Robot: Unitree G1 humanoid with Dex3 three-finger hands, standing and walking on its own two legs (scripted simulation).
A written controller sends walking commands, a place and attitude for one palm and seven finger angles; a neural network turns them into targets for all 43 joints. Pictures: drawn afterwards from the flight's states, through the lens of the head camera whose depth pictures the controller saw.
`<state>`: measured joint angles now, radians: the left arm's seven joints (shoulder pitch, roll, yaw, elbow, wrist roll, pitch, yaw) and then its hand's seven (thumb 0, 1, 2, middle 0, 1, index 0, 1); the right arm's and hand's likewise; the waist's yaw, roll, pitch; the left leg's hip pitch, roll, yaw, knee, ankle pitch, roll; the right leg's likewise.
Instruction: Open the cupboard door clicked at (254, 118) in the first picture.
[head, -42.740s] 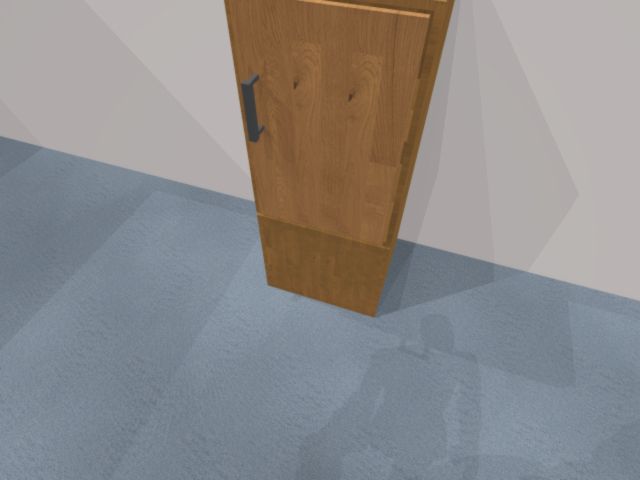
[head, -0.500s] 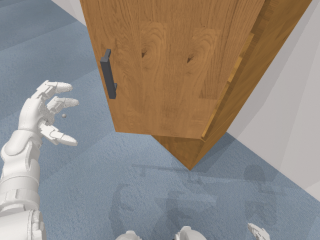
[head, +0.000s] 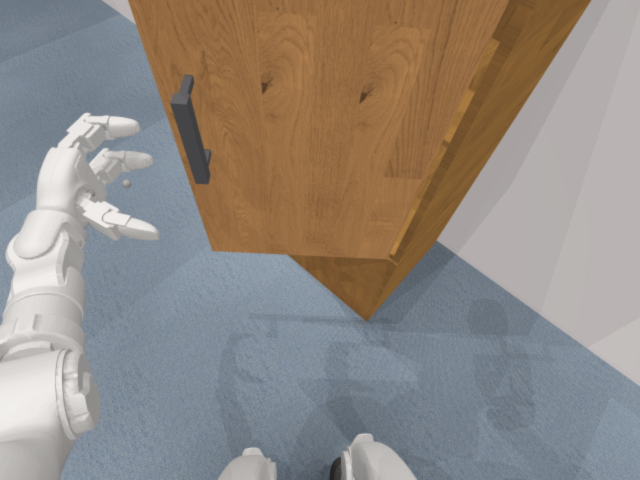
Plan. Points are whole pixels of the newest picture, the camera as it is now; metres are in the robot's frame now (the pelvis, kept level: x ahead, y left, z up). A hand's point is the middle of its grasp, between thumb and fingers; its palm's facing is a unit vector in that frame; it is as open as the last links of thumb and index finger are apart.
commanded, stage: move the hooked fingers beside the handle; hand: left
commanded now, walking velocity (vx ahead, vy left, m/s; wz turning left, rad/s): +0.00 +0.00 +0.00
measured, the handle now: (195, 133) +0.54 +0.15 +0.08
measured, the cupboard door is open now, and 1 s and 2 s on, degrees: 41 41 41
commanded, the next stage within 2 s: slide the fingers in behind the handle in 1.00 s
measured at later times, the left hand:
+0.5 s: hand (143, 164) +0.49 +0.21 +0.07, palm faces -0.04 -1.00 +0.00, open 14.0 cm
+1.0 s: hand (139, 171) +0.48 +0.21 +0.07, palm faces -0.05 -1.00 +0.00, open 14.0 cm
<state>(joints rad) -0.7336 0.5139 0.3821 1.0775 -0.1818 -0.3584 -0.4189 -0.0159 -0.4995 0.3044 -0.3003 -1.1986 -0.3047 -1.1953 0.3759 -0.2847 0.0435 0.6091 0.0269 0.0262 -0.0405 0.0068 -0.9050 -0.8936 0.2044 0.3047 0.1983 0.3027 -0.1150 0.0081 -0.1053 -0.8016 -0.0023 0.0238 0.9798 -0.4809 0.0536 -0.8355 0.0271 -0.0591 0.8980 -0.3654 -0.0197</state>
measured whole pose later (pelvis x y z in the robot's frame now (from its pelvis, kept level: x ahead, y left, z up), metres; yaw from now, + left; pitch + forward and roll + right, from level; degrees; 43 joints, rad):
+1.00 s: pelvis +0.01 +0.00 +0.00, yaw -1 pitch +19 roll -3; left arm -0.78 0.51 0.38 1.10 -0.16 -0.38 -0.38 -0.02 -0.50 0.30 -0.30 -1.20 -0.30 -1.20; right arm 0.36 -0.28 0.04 0.58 0.02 0.09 -0.02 0.00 -0.91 -0.89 0.20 0.30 0.20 0.30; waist -0.13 0.01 -0.11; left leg -0.84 0.01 0.02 1.00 -0.50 0.05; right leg -0.87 0.04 -0.06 0.91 -0.38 -0.02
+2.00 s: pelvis +0.01 -0.01 +0.00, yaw -1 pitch +18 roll -2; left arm -0.76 0.37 0.30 1.05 -0.13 -0.41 -0.23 -0.02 -0.50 0.30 -0.30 -1.20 -0.30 -1.20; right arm 0.39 -0.26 0.03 0.60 0.01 0.08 0.00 0.01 -0.91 -0.89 0.20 0.30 0.20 0.30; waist -0.12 0.03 -0.12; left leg -0.81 0.01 0.03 0.99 -0.50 0.05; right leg -0.86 0.04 -0.05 0.92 -0.38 -0.03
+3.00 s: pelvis +0.00 -0.01 +0.00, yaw +0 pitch +18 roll -1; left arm -0.79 0.36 0.28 1.09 -0.13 -0.43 -0.19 -0.02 -0.33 0.38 -0.30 -1.21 -0.31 -1.21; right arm 0.38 -0.27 0.02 0.61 0.01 0.05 0.00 0.01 -0.91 -0.89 0.20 0.30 0.20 0.30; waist -0.13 0.02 -0.11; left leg -0.83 0.00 0.03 1.00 -0.49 0.04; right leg -0.87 0.03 -0.05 0.94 -0.38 -0.04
